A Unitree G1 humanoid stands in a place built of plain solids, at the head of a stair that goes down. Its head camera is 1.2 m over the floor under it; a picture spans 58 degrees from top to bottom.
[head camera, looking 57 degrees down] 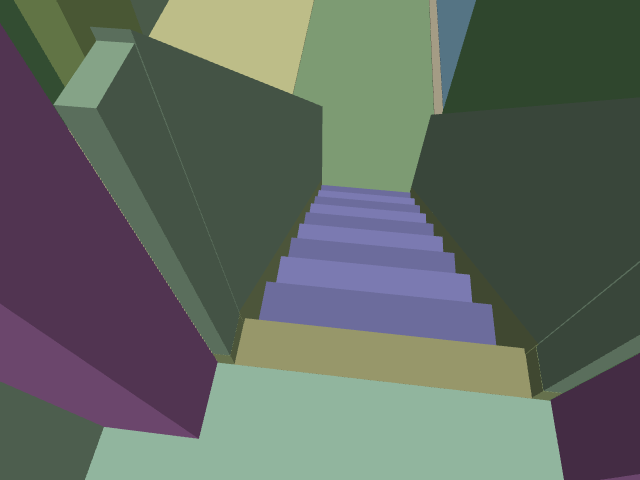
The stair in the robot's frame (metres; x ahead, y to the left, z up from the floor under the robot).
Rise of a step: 0.20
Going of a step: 0.23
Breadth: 0.81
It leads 6 degrees to the right of straight ahead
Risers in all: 10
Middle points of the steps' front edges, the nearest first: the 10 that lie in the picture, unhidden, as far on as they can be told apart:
0.46 -0.18 0.00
0.69 -0.21 -0.20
0.92 -0.23 -0.41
1.15 -0.26 -0.61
1.38 -0.28 -0.82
1.61 -0.31 -1.02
1.84 -0.34 -1.23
2.07 -0.36 -1.43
2.31 -0.39 -1.64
2.54 -0.42 -1.84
